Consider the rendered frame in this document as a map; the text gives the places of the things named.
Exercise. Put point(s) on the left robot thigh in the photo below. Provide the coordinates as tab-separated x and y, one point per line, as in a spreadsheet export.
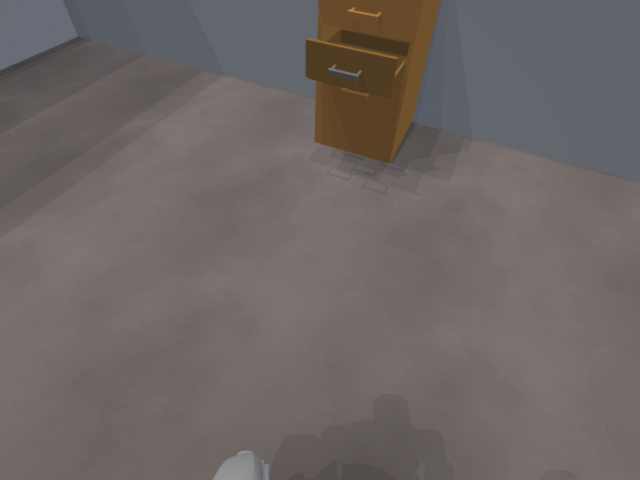
243	467

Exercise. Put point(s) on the handle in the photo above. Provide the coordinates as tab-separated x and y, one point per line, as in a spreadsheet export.
343	74
354	94
362	15

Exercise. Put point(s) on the cabinet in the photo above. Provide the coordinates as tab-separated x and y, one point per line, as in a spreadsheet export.
374	127

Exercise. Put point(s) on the drawer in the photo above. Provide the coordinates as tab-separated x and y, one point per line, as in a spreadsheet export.
381	60

